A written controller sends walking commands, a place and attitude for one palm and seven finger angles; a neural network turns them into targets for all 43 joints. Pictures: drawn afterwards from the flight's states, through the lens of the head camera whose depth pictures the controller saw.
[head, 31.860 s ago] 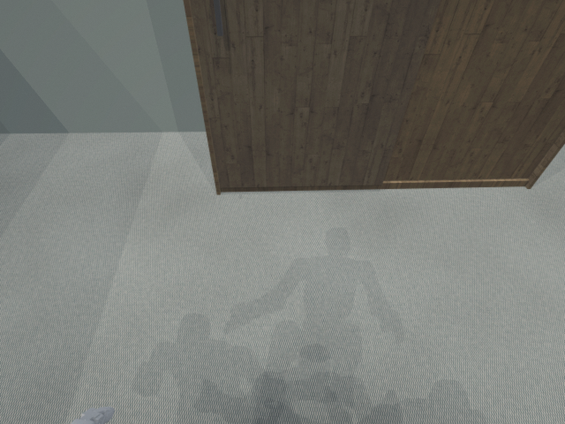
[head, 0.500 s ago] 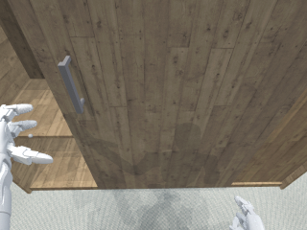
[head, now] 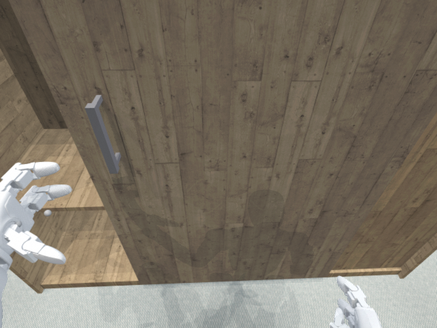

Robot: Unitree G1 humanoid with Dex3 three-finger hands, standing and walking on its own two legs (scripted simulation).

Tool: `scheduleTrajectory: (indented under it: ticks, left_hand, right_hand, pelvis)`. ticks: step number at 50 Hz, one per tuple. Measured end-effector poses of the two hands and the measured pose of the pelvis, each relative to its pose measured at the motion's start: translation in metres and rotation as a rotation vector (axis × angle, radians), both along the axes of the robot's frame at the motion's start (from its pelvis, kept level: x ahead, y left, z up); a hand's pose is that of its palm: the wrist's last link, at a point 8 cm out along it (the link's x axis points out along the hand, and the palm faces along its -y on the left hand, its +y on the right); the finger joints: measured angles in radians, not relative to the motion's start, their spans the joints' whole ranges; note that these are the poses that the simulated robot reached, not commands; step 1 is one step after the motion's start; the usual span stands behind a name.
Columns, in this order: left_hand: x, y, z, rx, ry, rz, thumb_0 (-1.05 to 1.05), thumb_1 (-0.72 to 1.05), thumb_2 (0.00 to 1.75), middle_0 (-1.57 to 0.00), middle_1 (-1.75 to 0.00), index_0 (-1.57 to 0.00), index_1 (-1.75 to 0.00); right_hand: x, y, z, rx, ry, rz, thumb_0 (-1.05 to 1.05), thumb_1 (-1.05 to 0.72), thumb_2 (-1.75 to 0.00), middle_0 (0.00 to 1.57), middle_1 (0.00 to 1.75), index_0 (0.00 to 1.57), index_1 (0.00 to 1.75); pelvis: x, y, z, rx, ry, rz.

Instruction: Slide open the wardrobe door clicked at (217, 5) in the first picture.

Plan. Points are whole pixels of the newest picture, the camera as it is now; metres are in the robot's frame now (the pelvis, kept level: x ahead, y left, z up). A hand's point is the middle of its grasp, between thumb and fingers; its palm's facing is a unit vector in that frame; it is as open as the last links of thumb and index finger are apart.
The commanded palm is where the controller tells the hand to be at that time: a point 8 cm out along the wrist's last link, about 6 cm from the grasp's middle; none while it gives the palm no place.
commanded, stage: draw the hand back to the body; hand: left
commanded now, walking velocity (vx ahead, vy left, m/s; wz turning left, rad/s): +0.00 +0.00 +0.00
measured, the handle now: (106, 136) +0.45 +0.30 +0.13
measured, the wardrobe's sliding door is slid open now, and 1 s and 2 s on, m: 0.44 0.44 0.44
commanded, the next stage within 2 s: step back with the hand held close in 1.18 s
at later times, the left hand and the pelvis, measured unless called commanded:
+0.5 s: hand (52, 215) +0.22 +0.28 +0.15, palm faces +0.48 -0.81 -0.34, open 11.8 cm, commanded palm +0.17 +0.31 +0.17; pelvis +0.01 +0.00 +0.01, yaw +0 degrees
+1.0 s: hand (82, 208) +0.23 +0.23 +0.17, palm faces +0.42 -0.81 -0.40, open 7.6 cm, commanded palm +0.18 +0.27 +0.18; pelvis +0.04 -0.03 +0.01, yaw +0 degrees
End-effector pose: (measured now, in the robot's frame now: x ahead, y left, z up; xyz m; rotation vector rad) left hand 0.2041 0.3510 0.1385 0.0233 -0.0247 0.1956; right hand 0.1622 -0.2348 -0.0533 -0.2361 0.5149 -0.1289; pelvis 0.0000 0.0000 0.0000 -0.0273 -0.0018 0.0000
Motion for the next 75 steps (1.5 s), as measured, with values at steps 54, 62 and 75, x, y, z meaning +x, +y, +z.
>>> scheduleTrajectory:
  ticks: [54, 62, 75]
  left_hand:
    - [-0.021, -0.088, 0.05, 0.425, -0.044, 0.245, 0.01, 0.87, 0.88, -0.21, -0.32, -0.21, -0.32]
    - [-0.026, -0.093, 0.049, 0.422, -0.045, 0.242, 0.02, 0.89, 0.89, -0.21, -0.31, -0.21, -0.3]
    - [-0.037, -0.08, 0.063, 0.499, -0.126, 0.215, 0.02, 0.89, 0.9, -0.21, -0.31, -0.21, -0.3]
  right_hand:
    - [0.063, -0.013, -0.008, 0.044, 0.139, 0.055, 0.01, -0.9, -0.9, 0.21, 0.3, 0.2, 0.3]
    - [0.055, -0.019, -0.01, 0.045, 0.157, 0.046, 0.01, -0.9, -0.9, 0.21, 0.3, 0.2, 0.3]
    - [0.027, -0.028, -0.002, 0.007, 0.202, -0.014, 0.01, -0.9, -0.9, 0.21, 0.3, 0.2, 0.3]
  pelvis:
    - [0.04, -0.031, 0.015, 0.043, -0.058, -0.003]
    - [0.036, -0.036, 0.015, 0.043, -0.064, -0.001]
    - [0.01, -0.028, 0.013, 0.018, -0.03, 0.001]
